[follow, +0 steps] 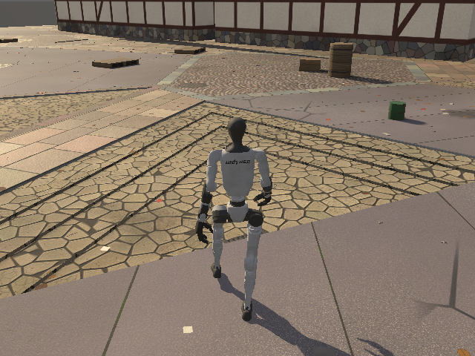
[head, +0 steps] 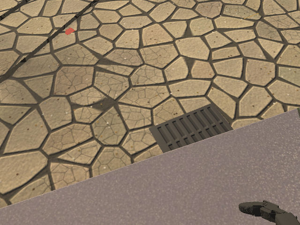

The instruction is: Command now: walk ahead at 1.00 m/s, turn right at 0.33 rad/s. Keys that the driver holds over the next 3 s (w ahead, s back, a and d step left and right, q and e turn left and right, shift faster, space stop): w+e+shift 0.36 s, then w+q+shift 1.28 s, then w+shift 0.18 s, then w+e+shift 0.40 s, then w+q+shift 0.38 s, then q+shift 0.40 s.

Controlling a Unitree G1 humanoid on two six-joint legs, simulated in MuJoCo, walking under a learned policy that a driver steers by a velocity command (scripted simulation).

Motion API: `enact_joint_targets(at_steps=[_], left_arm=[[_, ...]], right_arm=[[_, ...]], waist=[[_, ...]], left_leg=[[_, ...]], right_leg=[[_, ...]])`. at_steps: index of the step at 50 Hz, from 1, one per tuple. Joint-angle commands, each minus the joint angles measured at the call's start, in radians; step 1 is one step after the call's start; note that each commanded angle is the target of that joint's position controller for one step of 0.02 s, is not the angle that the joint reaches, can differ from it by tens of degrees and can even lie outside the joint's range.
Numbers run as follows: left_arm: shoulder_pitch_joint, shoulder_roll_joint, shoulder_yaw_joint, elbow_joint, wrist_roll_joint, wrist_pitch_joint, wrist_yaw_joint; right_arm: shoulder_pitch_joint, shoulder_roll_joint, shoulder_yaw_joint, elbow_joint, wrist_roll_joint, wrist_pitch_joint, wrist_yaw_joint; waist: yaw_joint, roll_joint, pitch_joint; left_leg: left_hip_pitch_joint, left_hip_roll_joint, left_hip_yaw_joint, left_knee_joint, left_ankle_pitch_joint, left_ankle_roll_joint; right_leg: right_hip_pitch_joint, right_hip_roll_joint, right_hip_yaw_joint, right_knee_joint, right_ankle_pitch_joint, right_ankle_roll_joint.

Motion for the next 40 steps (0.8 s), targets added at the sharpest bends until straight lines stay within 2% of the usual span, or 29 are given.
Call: enact_joint_targets(at_steps=[1, 2, 3, 4, 5, 6, 7, 8, 9, 10, 12, 14, 17, 19, 22, 24, 26, 27, 28, 29, 30, 31, 32, 34, 35, 36, 37, 39, 40], left_arm=[[-0.033, 0.199, 0.027, -0.061, 0.003, -0.012, 0.012], [-0.037, 0.226, 0.032, -0.062, 0.012, -0.005, 0.017], [-0.048, 0.250, 0.037, -0.062, 0.024, 0.006, 0.025], [-0.082, 0.271, 0.043, -0.068, 0.027, 0.019, 0.031], [-0.108, 0.231, 0.039, -0.088, 0.034, 0.023, 0.030], [0.033, 0.028, 0.001, -0.130, 0.002, 0.022, 0.020], [0.016, 0.098, 0.011, -0.151, -0.041, 0.021, 0.027], [-0.122, 0.148, 0.023, -0.171, -0.026, 0.029, 0.035], [-0.190, 0.144, 0.025, -0.183, -0.015, 0.036, 0.026], [-0.208, 0.116, 0.023, -0.189, -0.006, 0.047, 0.017], [-0.201, 0.058, 0.018, -0.210, 0.020, 0.086, -0.004], [-0.259, 0.037, 0.015, -0.255, 0.025, 0.115, -0.017], [-0.385, 0.036, 0.003, -0.325, 0.029, 0.129, -0.038], [-0.462, 0.051, -0.004, -0.354, 0.029, 0.122, -0.049], [-0.556, 0.074, -0.014, -0.375, 0.036, 0.100, -0.057], [-0.539, 0.114, -0.006, -0.363, 0.044, 0.092, -0.045], [-0.340, 0.167, 0.016, -0.306, 0.052, 0.090, -0.025], [-0.136, 0.204, 0.037, -0.238, 0.056, 0.089, -0.010], [0.010, 0.290, 0.067, -0.198, 0.075, 0.089, 0.012], [-0.046, 0.362, 0.079, -0.219, 0.103, 0.076, 0.018], [-0.076, 0.315, 0.084, -0.223, 0.062, 0.069, 0.011], [-0.160, 0.248, 0.069, -0.211, 0.056, 0.056, 0.014], [-0.216, 0.193, 0.060, -0.203, 0.048, 0.044, 0.011], [-0.244, 0.127, 0.044, -0.187, 0.036, 0.025, 0.017], [-0.235, 0.104, 0.037, -0.178, 0.026, 0.015, 0.015], [-0.239, 0.102, 0.037, -0.167, 0.008, 0.005, 0.016], [-0.235, 0.125, 0.044, -0.161, 0.005, -0.004, 0.022], [-0.219, 0.131, 0.045, -0.151, 0.022, -0.023, 0.028], [-0.252, 0.076, 0.031, -0.139, 0.019, -0.036, 0.032]], right_arm=[[-0.067, -0.090, -0.016, -0.082, 0.002, -0.013, -0.014], [-0.013, -0.119, -0.027, -0.074, -0.002, -0.015, -0.026], [0.116, -0.162, -0.045, -0.043, 0.001, -0.017, -0.040], [0.310, -0.194, -0.063, 0.014, 0.003, -0.020, -0.056], [0.491, -0.251, -0.086, 0.060, -0.011, -0.019, -0.076], [0.535, -0.342, -0.110, 0.064, -0.063, -0.024, -0.079], [0.505, -0.289, -0.112, 0.054, -0.041, -0.014, -0.058], [0.398, -0.209, -0.100, 0.048, -0.035, -0.017, -0.053], [0.350, -0.144, -0.087, 0.051, -0.032, -0.024, -0.049], [0.343, -0.121, -0.083, 0.069, -0.035, -0.028, -0.052], [0.371, -0.067, -0.068, 0.115, -0.012, -0.038, -0.054], [0.378, -0.059, -0.068, 0.139, 0.016, -0.051, -0.049], [0.369, -0.062, -0.064, 0.141, 0.012, -0.066, -0.047], [0.401, -0.073, -0.060, 0.152, 0.006, -0.073, -0.048], [0.479, -0.146, -0.061, 0.185, 0.018, -0.070, -0.060], [0.515, -0.203, -0.062, 0.208, 0.029, -0.050, -0.075], [0.490, -0.263, -0.071, 0.212, 0.015, -0.020, -0.084], [0.455, -0.271, -0.075, 0.202, 0.012, -0.004, -0.081], [0.453, -0.213, -0.067, 0.177, 0.015, -0.005, -0.070], [0.598, -0.020, -0.032, 0.135, 0.051, -0.011, -0.046], [0.457, -0.125, -0.054, 0.099, 0.069, -0.017, -0.062], [0.409, -0.139, -0.063, 0.095, 0.068, -0.022, -0.067], [0.413, -0.115, -0.058, 0.113, 0.055, -0.017, -0.064], [0.458, -0.077, -0.063, 0.144, 0.025, 0.024, -0.051], [0.448, -0.064, -0.066, 0.139, 0.022, 0.043, -0.045], [0.399, -0.058, -0.072, 0.118, 0.023, 0.059, -0.033], [0.328, -0.047, -0.069, 0.082, 0.010, 0.070, -0.020], [0.263, -0.025, -0.063, 0.048, -0.002, 0.066, 0.000], [0.245, -0.031, -0.071, 0.041, 0.007, 0.050, 0.003]], waist=[[-0.068, -0.066, 0.064], [-0.101, -0.100, 0.005], [-0.169, -0.131, -0.082], [-0.265, -0.134, -0.176], [-0.330, -0.113, -0.273], [-0.205, 0.186, -0.431], [-0.204, 0.216, -0.520], [-0.190, 0.092, -0.301], [-0.181, 0.008, -0.183], [-0.155, -0.008, -0.114], [-0.095, 0.036, -0.056], [-0.070, 0.050, -0.005], [-0.057, 0.065, 0.060], [-0.067, 0.033, 0.094], [-0.079, 0.007, 0.157], [-0.049, 0.029, 0.124], [0.067, 0.092, -0.018], [0.158, 0.086, -0.118], [0.192, 0.025, -0.227], [0.012, -0.201, -0.354], [0.075, -0.090, -0.337], [0.011, -0.046, -0.132], [-0.030, -0.021, -0.048], [-0.096, -0.041, 0.007], [-0.109, -0.046, 0.019], [-0.121, -0.048, 0.049], [-0.115, -0.070, 0.075], [-0.116, -0.082, 0.066], [-0.155, -0.042, 0.084]], left_leg=[[0.271, -0.109, 0.063, -0.110, 0.010, 0.017], [0.333, -0.140, 0.052, -0.117, -0.068, 0.025], [0.463, -0.157, 0.016, -0.117, -0.145, 0.039], [0.661, -0.146, -0.001, -0.153, -0.180, 0.042], [0.904, -0.029, -0.094, -0.106, -0.301, 0.043], [1.202, 0.312, -0.523, -0.129, -0.492, 0.105], [1.223, 0.359, -0.834, -0.328, -0.656, 0.143], [1.055, 0.298, -0.650, -0.369, -0.684, 0.105], [0.908, 0.264, -0.503, -0.387, -0.565, 0.087], [0.801, 0.232, -0.384, -0.413, -0.439, 0.065], [0.658, 0.183, -0.214, -0.448, -0.356, 0.024], [0.620, 0.168, -0.090, -0.482, -0.275, -0.009], [0.544, 0.104, 0.108, -0.522, -0.085, -0.043], [0.532, 0.066, 0.181, -0.533, 0.035, -0.047], [0.564, 0.106, 0.185, -0.633, 0.219, 0.004], [0.721, 0.133, 0.177, -0.545, 0.662, 0.041], [0.813, 0.159, 0.139, -0.233, 0.900, 0.062], [0.742, 0.137, 0.115, 0.028, 0.794, 0.063], [0.524, 0.057, 0.094, 0.389, 0.394, 0.062], [0.143, -0.100, -0.018, 0.773, -0.624, 0.040], [0.041, -0.112, -0.130, 0.830, -0.512, 0.057], [0.014, -0.041, -0.130, 0.733, -0.397, 0.060], [0.073, -0.005, -0.121, 0.651, -0.354, 0.057], [0.180, 0.029, -0.124, 0.577, -0.336, 0.035], [0.194, 0.042, -0.123, 0.538, -0.333, 0.027], [0.181, 0.056, -0.120, 0.454, -0.308, 0.019], [0.174, 0.041, -0.071, 0.418, -0.265, 0.009], [0.145, 0.024, -0.016, 0.359, -0.063, 0.020], [0.166, 0.015, -0.038, 0.196, 0.101, 0.037]], right_leg=[[-0.166, -0.245, 0.100, 0.018, 0.988, -0.084], [-0.101, -0.261, 0.110, 0.124, 1.150, -0.077], [-0.076, -0.274, 0.127, 0.293, 1.224, -0.068], [-0.135, -0.256, 0.126, 0.526, 1.123, -0.061], [-0.319, -0.214, 0.124, 0.799, 0.864, -0.061], [-0.665, -0.092, 0.087, 1.206, 0.003, -0.043], [-0.818, -0.056, 0.126, 1.376, -0.124, -0.051], [-0.908, -0.129, 0.120, 1.368, -0.011, -0.058], [-0.907, -0.162, 0.110, 1.320, 0.048, -0.056], [-0.883, -0.190, 0.111, 1.300, 0.061, -0.054], [-0.832, -0.226, 0.102, 1.276, 0.072, -0.045], [-0.894, -0.254, 0.086, 1.251, 0.094, -0.034], [-0.909, -0.242, 0.017, 1.115, 0.264, -0.028], [-0.871, -0.216, -0.010, 0.933, 0.370, -0.044], [-0.730, -0.140, -0.079, 0.648, 0.382, -0.067], [-0.656, -0.070, -0.131, 0.577, 0.297, -0.083], [-0.461, -0.039, -0.093, 0.549, 0.147, -0.113], [-0.239, -0.045, -0.050, 0.467, 0.121, -0.134], [0.019, -0.202, 0.133, 0.467, -0.092, -0.147], [0.272, -0.527, 0.615, 0.368, -0.323, -0.189], [0.167, -0.523, 0.731, 0.204, -0.330, -0.170], [-0.008, -0.487, 0.527, 0.168, -0.229, -0.141], [-0.152, -0.446, 0.411, 0.132, -0.100, -0.113], [-0.311, -0.381, 0.201, 0.104, 0.043, -0.051], [-0.335, -0.363, 0.129, 0.097, 0.111, -0.026], [-0.351, -0.335, 0.054, 0.073, 0.171, -0.002], [-0.378, -0.319, -0.017, 0.065, 0.292, 0.000], [-0.365, -0.298, -0.123, 0.130, 0.428, -0.012], [-0.406, -0.247, -0.172, 0.147, 0.367, 0.028]])
Next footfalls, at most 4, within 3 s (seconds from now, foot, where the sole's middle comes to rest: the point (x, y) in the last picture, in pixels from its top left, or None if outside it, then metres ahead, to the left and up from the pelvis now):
0.10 left None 0.33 0.12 -0.77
0.56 right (205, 182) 0.68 -0.16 -0.77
1.04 left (187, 125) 1.10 -0.09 -0.91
1.38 right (206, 76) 1.53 -0.21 -0.91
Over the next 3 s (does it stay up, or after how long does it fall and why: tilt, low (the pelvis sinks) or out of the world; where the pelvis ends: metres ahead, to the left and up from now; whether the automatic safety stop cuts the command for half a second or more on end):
stays up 2.31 0.71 -0.11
